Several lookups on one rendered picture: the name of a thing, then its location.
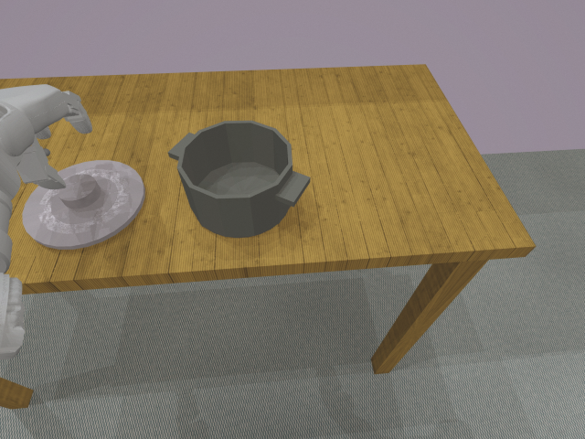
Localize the robot left forearm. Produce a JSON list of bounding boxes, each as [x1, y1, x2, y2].
[[0, 101, 35, 273]]

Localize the left robot upper arm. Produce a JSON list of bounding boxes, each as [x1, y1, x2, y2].
[[0, 273, 25, 360]]

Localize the table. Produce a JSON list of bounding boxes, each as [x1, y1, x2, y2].
[[0, 64, 536, 409]]

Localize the lid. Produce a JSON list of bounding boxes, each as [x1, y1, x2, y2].
[[22, 160, 145, 250]]

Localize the knob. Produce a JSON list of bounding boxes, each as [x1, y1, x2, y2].
[[57, 174, 101, 209]]

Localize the pot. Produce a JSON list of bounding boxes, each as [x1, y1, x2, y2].
[[168, 121, 311, 238]]

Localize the robot left hand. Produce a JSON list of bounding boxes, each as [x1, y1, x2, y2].
[[0, 84, 92, 189]]

